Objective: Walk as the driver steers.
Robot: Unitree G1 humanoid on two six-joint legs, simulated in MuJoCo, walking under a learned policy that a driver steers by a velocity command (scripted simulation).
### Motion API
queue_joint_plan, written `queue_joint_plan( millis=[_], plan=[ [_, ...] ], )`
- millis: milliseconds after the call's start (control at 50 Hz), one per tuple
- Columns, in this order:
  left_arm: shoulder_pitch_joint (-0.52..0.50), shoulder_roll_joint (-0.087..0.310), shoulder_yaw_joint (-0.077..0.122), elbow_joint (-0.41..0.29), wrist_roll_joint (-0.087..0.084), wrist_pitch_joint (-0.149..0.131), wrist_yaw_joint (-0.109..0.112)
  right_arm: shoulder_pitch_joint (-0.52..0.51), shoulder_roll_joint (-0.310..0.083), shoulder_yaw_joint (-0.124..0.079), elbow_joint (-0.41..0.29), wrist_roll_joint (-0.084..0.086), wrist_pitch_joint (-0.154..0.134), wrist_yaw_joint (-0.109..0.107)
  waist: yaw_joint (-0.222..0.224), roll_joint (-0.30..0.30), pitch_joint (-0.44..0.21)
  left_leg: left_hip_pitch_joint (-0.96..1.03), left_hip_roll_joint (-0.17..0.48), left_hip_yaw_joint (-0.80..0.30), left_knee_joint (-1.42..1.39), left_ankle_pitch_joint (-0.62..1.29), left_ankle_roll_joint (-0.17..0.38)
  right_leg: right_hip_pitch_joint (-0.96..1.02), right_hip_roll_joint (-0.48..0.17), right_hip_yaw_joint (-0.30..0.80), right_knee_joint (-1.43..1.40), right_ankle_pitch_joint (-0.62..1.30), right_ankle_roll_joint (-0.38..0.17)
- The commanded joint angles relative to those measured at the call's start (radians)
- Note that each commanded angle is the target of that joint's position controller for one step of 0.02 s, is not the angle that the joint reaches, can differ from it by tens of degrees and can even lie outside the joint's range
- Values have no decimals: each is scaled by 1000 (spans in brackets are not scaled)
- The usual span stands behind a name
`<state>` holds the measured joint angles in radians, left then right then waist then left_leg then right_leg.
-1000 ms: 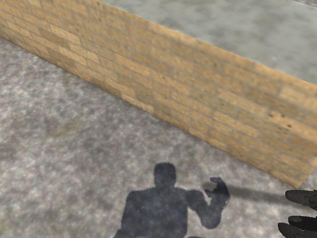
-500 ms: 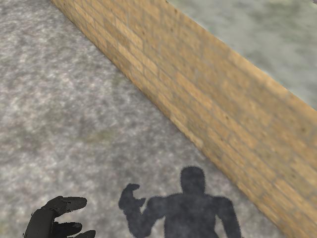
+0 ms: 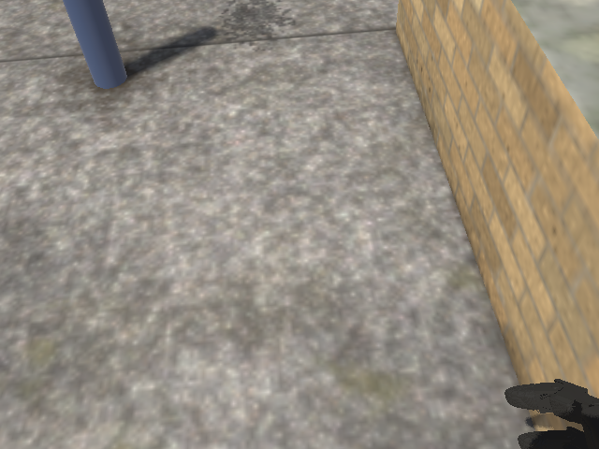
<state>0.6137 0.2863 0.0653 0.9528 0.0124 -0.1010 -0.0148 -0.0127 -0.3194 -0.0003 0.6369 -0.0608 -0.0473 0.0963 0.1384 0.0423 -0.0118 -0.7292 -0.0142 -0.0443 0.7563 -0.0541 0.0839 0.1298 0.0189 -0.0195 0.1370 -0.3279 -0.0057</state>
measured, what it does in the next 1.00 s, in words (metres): walks ahead, turning left: left foot, then right foot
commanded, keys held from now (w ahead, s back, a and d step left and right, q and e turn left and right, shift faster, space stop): w+shift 0.08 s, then shift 0.06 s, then q+shift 0.54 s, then w+q+shift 0.32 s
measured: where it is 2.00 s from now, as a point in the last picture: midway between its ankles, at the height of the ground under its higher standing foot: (81, 290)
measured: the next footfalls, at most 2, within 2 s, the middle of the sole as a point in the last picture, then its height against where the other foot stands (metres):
left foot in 0.12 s outside the picture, level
right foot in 0.52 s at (373, 402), level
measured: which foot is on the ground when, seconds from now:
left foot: up 0.00-0.10, down 0.12-0.52, up 0.54-0.94, down 0.96-1.00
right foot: down 0.00-0.10, up 0.12-0.50, down 0.52-0.96, up 0.98-1.00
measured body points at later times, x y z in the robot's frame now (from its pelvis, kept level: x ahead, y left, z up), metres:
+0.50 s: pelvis +0.36 +0.03 -0.01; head +0.42 +0.04 +0.44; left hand +0.55 +0.31 -0.09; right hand +0.38 -0.27 -0.13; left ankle +0.24 +0.09 -0.73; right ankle +0.55 -0.04 -0.72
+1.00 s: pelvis +0.45 +0.08 -0.01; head +0.44 +0.11 +0.44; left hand +0.36 +0.40 -0.12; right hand +0.75 -0.06 -0.09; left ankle +0.38 +0.11 -0.74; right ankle +0.55 -0.04 -0.71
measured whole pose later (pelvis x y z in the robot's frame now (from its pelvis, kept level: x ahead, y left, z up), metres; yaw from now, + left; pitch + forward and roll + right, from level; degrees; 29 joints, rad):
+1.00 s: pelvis +0.45 +0.08 -0.01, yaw +43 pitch +1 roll -2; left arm 0.18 0.35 0.08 0.74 0.03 0.02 0.02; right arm 0.23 -0.34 -0.07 0.71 -0.01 0.04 0.07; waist -0.02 -0.04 -0.03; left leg -0.28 -0.01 0.06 0.66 -0.42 0.12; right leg -0.39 -0.16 -0.20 0.85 -0.49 0.03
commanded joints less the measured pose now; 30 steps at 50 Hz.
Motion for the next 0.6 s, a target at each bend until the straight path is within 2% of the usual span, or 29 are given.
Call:
queue_joint_plan(
  millis=[20, 40, 60, 80, 100, 120, 140, 160, 180, 200, 220, 240, 260, 280, 320, 360, 400, 440, 460, 480, 500, 520, 540, 560, 580, 600],
  plan=[
    [-40, 157, 18, -49, -4, -20, 2, -183, -9, 18, -118, -4, -20, 2, -58, -122, 155, 143, -11, 131, -103, 7, 35, -184, -244, 70, -107, 607, -115],
    [-34, 166, 16, -37, -4, -14, 7, -165, -12, 19, -110, -5, -18, -8, -79, -137, 130, 202, -42, 158, -130, -49, 54, -139, -240, 29, -34, 861, -109],
    [-13, 183, 14, -24, -4, -6, 14, -127, -21, 14, -97, -8, -15, -21, -109, -171, 72, 304, -88, 186, -130, -125, 70, -106, -252, 2, 84, 1160, -106],
    [-6, 203, 12, -12, 1, 3, 24, 6, -48, 1, -61, -8, -15, -37, -185, -205, -22, 473, -119, 180, -126, -200, 93, -108, -272, -9, 283, 1350, -101],
    [-24, 206, 6, -9, -4, 12, 30, 212, -82, -17, 5, -6, -20, -53, -289, -209, -118, 714, -104, 135, -208, -151, 117, -185, -255, -20, 541, 1332, -84],
    [-53, 152, -11, -34, -11, 11, 26, 389, -147, -43, 58, -26, -24, -73, -356, -179, -214, 991, 53, -22, -236, -195, 145, -399, -213, -32, 852, 969, -70],
    [24, -33, -51, -91, -28, 10, 13, 399, -194, -58, 62, -44, -26, -93, -243, 89, -357, 1294, 445, -540, -240, -96, 258, -794, -50, -26, 1284, -184, -40],
    [-80, 142, -4, -108, -19, 9, 30, 463, -188, -67, 58, 14, -16, -105, -313, -50, -435, 1228, 457, -693, -291, 252, 297, -805, -14, 82, 1411, -160, -56],
    [-205, 135, -2, -158, -23, 4, 32, 398, -167, -65, 101, 37, -21, -106, -249, -45, -251, 1087, 363, -456, -300, 567, 270, -841, -77, 86, 1332, -30, -55],
    [-214, 99, -16, -166, -18, 2, 32, 358, -115, -57, 111, 45, -29, -102, -206, -29, -117, 938, 310, -357, -333, 658, 248, -835, -91, 64, 1243, -28, -42],
    [-213, 89, -17, -157, -4, 14, 30, 311, -69, -48, 108, 46, -35, -100, -160, -41, -34, 826, 246, -289, -367, 656, 206, -811, -112, 61, 1162, -31, -27],
    [-193, 76, -20, -164, 15, 33, 24, 283, -63, -47, 111, 53, -33, -105, -116, -19, -3, 723, 210, -261, -419, 627, 211, -760, -108, 62, 1103, -42, 0],
    [-203, 70, -15, -171, 28, 50, 23, 284, -60, -48, 117, 58, -35, -102, -96, -22, 26, 649, 186, -238, -435, 684, 199, -720, -105, 60, 1038, -43, 16],
    [-226, 58, -14, -194, 31, 62, 21, 290, -75, -52, 126, 62, -39, -96, -82, -21, 18, 628, 177, -231, -439, 731, 203, -708, -93, 56, 982, -49, 30],
    [-286, 37, -15, -228, 27, 78, 25, 272, -110, -64, 126, 58, -43, -85, -61, -7, 6, 522, 128, -190, -455, 769, 201, -648, -56, 26, 850, 8, 45],
    [-375, 28, -21, -261, 11, 87, 28, 284, -108, -69, 144, 61, -42, -81, -73, 27, -2, 451, 61, -144, -431, 785, 152, -573, -21, 1, 698, 155, 40],
    [-456, 30, -28, -282, 0, 84, 33, 328, -107, -77, 165, 67, -27, -83, -111, 58, -18, 423, 8, -139, -394, 706, 86, -485, 20, -11, 569, 300, 28],
    [-506, 54, -29, -293, 1, 85, 39, 376, -112, -84, 178, 65, -10, -90, -143, 53, -19, 442, 2, -201, -340, 587, 44, -431, 41, 9, 481, 354, 22],
    [-494, 79, -24, -289, 4, 83, 45, 379, -122, -90, 176, 61, -4, -96, -137, 52, -21, 461, 7, -249, -297, 534, 30, -401, 39, 36, 443, 350, 17],
    [-456, 111, -17, -276, 8, 78, 51, 364, -139, -97, 167, 56, -1, -103, -117, 52, -27, 482, 7, -290, -230, 519, 17, -368, 33, 63, 410, 331, 5],
    [-391, 138, -12, -256, 16, 64, 58, 340, -148, -102, 156, 58, 0, -107, -78, 36, -37, 483, -20, -299, -120, 493, 0, -298, 14, 73, 336, 375, -11],
    [-293, 184, -4, -235, 28, 43, 62, 354, -117, -96, 133, 65, -5, -108, -55, -23, -101, 425, -73, -263, 76, 287, -27, -130, -112, 148, 308, 635, -43],
    [-262, 242, -3, -250, 41, 39, 63, 493, -10, -76, 122, 80, 0, -116, -113, -242, -243, 289, -192, -122, 411, -622, -40, 87, -458, 383, 412, 1176, -131],
    [-282, 218, 5, -265, 5, 59, 58, 619, -84, -86, 140, 75, 17, -131, -151, -288, -417, 260, -159, -76, 532, -665, -44, 100, -608, 561, 373, 1144, -258],
    [-373, 141, -8, -294, -4, 73, 58, 569, -132, -98, 164, 43, 41, -133, -156, -196, -330, 253, -98, -59, 571, -558, -55, -21, -518, 500, 317, 914, -258],
    [-438, 79, -28, -302, -6, 82, 66, 472, -134, -102, 145, 28, 58, -122, -149, -147, -203, 222, -70, -35, 537, -500, -67, -120, -431, 366, 273, 719, -232]
  ],
)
